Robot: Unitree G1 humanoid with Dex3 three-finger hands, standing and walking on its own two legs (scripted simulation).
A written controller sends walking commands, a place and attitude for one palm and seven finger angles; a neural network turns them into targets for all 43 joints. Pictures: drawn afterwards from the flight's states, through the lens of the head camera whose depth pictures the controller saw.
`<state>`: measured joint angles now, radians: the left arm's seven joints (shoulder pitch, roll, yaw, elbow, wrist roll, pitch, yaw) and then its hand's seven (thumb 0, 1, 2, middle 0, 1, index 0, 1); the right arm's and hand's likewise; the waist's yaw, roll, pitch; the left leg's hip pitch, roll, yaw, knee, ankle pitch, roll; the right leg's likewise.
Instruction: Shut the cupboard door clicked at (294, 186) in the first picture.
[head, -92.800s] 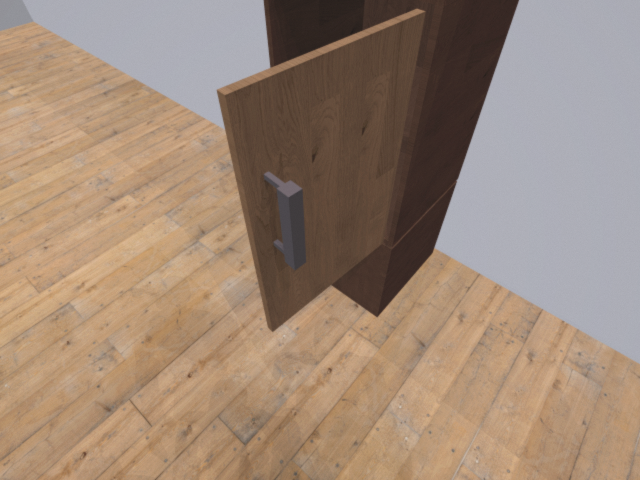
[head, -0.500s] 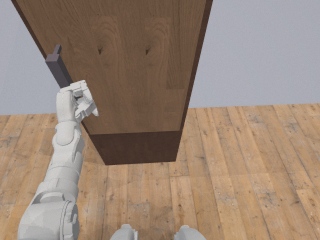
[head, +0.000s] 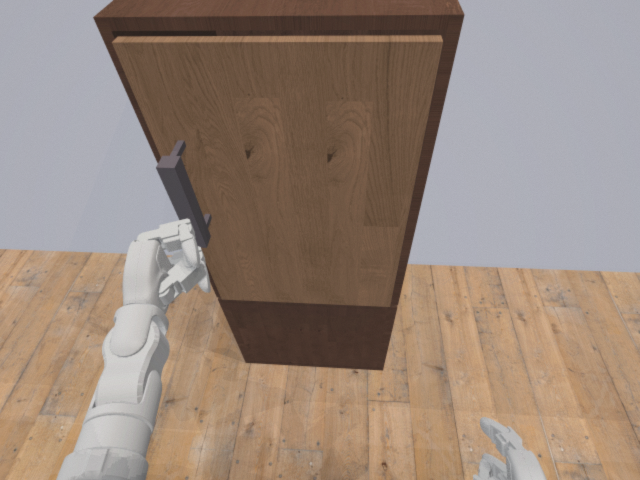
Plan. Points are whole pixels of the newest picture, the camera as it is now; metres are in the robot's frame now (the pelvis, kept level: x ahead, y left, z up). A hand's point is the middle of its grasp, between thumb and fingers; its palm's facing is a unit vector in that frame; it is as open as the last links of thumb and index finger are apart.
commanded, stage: draw the hand back to the body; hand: left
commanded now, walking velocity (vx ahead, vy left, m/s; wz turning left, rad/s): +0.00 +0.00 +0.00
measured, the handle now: (190, 196) +0.52 +0.24 +0.05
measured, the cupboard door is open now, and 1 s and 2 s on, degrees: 0 0 0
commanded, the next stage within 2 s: step back with the hand held close in 1.32 s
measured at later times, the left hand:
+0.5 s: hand (107, 314) +0.26 +0.23 +0.14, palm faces +0.27 -0.92 -0.29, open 3.3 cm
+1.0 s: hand out of the picture +0.19 +0.29 +0.20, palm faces +0.47 -0.78 -0.42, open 6.5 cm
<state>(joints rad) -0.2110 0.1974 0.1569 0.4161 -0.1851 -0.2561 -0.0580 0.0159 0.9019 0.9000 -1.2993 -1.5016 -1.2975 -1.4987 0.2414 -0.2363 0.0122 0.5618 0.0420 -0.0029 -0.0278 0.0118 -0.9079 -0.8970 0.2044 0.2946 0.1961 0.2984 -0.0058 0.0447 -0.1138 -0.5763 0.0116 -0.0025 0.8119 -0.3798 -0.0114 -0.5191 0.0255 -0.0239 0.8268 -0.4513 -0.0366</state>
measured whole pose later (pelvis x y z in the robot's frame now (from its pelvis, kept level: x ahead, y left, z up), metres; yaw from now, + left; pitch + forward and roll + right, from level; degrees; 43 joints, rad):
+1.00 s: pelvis +0.01 +0.02 +0.04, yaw +1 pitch -4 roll +0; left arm 0.46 0.36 0.35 -0.37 -0.08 -0.06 0.09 0.01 0.90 0.90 -0.36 -0.47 -0.36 -0.47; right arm 0.19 -0.22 0.03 0.62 0.02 -0.07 -0.06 0.02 -0.91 -0.90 0.21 0.30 0.20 0.30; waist 0.07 0.07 -0.02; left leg -0.13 -0.02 0.00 0.43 -0.23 0.02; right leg -0.06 -0.01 -0.02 0.42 -0.29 0.00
